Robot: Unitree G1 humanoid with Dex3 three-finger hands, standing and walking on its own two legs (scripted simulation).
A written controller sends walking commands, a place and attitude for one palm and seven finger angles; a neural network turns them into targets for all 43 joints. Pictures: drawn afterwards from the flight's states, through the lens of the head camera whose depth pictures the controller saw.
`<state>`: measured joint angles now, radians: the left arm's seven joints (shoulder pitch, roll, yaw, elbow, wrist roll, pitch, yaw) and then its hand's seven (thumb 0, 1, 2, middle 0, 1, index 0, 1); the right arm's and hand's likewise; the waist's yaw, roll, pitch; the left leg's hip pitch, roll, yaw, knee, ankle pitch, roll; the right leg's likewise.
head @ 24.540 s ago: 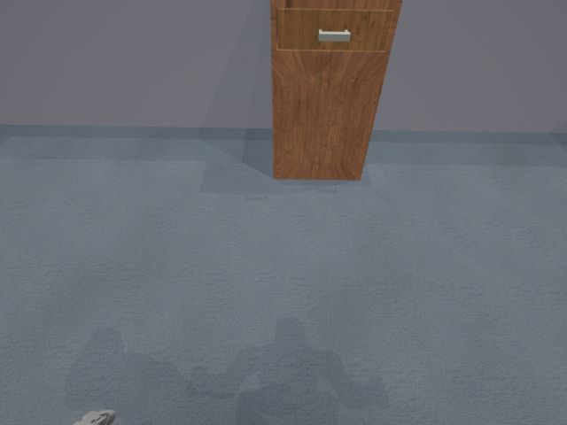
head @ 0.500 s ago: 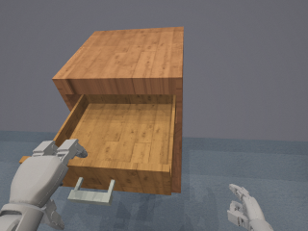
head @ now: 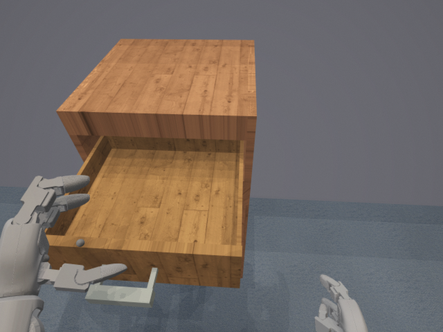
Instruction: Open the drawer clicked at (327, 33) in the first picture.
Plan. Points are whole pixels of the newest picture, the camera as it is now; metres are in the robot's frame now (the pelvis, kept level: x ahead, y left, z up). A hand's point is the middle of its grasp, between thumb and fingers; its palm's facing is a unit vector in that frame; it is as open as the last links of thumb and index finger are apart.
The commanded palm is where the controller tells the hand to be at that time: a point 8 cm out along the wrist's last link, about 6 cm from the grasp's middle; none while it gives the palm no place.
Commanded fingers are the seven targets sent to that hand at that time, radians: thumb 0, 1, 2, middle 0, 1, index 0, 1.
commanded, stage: draw the hand back to the body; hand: left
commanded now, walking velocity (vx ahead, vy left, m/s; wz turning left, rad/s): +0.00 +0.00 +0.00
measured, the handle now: (125, 283) +0.20 +0.21 -0.02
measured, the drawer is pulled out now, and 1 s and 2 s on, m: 0.30 0.30 0.30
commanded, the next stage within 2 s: step back with the hand held close in 0.66 s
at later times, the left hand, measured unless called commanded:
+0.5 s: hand (63, 244) +0.18 +0.24 +0.15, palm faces +0.39 -0.83 -0.40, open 8.3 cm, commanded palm +0.13 +0.28 +0.18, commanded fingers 0.00 0.90 0.90 -0.20 -0.30 -0.20 -0.30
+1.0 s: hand (67, 249) +0.18 +0.23 +0.15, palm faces +0.30 -0.82 -0.49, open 7.4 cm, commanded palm +0.12 +0.28 +0.18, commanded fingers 0.00 0.90 0.90 -0.20 -0.30 -0.20 -0.30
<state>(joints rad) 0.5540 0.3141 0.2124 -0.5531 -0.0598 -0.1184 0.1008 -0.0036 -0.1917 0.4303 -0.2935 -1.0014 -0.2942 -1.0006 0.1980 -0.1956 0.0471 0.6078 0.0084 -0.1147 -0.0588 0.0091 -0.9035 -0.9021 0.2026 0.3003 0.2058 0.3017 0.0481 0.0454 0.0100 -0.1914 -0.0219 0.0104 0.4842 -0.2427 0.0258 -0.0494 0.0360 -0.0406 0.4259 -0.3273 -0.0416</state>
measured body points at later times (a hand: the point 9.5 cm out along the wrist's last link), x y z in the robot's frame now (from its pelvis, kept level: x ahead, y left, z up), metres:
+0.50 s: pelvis +0.00 +0.00 +0.00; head +0.00 -0.03 +0.45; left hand +0.16 +0.28 +0.18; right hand +0.21 -0.22 -0.08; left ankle +0.01 +0.10 -0.74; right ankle -0.06 -0.09 -0.74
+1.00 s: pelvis -0.01 -0.01 +0.00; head +0.01 -0.02 +0.45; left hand +0.16 +0.27 +0.18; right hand +0.18 -0.24 -0.09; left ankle +0.01 +0.10 -0.74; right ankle -0.06 -0.09 -0.74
